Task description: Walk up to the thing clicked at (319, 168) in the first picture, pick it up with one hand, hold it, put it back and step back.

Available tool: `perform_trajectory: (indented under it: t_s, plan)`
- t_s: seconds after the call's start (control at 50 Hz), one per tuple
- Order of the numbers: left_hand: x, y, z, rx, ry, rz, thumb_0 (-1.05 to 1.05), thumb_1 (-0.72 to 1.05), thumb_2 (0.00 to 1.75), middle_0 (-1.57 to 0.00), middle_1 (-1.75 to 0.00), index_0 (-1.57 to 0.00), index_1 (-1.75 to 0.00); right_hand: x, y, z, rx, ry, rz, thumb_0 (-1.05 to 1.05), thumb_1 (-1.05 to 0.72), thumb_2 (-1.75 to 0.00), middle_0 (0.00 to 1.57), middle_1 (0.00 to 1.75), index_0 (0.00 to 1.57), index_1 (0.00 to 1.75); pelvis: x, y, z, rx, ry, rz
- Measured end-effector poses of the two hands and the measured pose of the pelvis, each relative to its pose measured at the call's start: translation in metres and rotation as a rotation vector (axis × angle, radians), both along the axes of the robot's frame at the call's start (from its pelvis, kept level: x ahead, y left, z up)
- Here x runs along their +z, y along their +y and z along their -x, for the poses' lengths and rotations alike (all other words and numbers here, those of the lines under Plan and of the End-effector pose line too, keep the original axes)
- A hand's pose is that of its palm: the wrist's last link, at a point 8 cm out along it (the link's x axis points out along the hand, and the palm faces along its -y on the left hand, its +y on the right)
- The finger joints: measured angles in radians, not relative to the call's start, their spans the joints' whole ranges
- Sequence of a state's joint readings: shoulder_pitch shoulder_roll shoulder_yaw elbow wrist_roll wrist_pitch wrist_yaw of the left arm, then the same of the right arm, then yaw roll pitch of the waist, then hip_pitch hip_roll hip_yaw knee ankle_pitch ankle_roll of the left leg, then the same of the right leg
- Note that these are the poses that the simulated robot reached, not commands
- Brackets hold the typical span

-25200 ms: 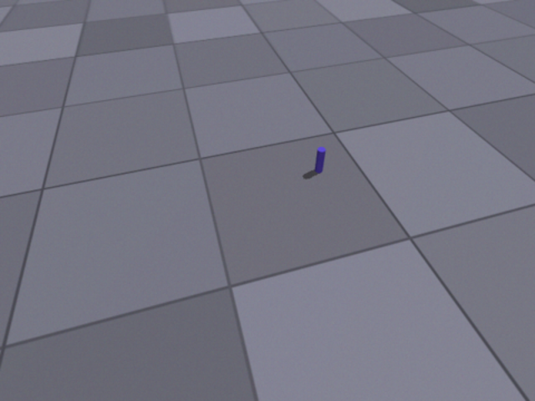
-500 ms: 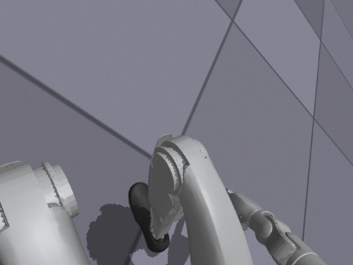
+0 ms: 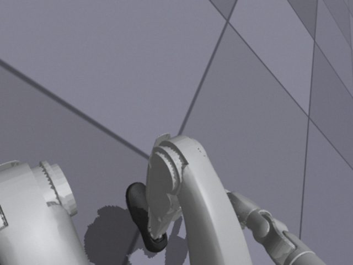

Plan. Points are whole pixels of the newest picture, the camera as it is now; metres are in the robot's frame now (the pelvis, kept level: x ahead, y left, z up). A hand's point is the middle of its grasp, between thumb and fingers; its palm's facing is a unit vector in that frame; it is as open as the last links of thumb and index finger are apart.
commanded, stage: open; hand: left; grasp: from the side
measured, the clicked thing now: out of the picture +0.40 +0.41 -0.21
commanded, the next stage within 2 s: withdraw in 0.46 s
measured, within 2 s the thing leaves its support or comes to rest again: neither
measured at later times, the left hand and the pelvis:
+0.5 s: hand out of the picture +0.41 +0.39 -0.17, palm faces +0.62 -0.79 -0.02, open 13.5 cm; pelvis +0.00 +0.00 +0.00, yaw +0 degrees
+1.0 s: hand out of the picture +0.39 +0.49 -0.09, palm faces +0.68 -0.73 -0.09, open 15.7 cm; pelvis +0.00 +0.00 +0.01, yaw +1 degrees
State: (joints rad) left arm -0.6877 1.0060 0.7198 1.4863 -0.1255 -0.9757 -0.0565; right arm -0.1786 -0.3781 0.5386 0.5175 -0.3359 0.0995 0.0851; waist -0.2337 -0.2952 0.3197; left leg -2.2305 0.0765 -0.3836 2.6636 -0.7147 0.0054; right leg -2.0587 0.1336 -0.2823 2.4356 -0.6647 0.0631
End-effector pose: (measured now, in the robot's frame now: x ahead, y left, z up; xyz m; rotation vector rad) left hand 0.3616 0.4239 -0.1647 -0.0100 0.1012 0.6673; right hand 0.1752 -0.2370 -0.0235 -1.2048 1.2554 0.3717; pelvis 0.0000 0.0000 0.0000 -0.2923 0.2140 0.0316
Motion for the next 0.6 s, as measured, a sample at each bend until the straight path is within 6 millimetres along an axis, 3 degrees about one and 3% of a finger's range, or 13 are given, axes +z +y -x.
perform_trajectory:
  t_s: [0.6]
  plan:
    - [0.0003,0.001,0.0013,0.004,-0.003,0.002,-0.01,-0.39,0.3,-0.39,-0.4,-0.42,-0.37,0.0013,0.0021,-0.0062,0.022,-0.014,-0.002,0.0,-0.89,-0.89,0.2,0.3,0.21,0.3,0.0002,-0.0007,0.001,-0.002,-0.006,-0.002]
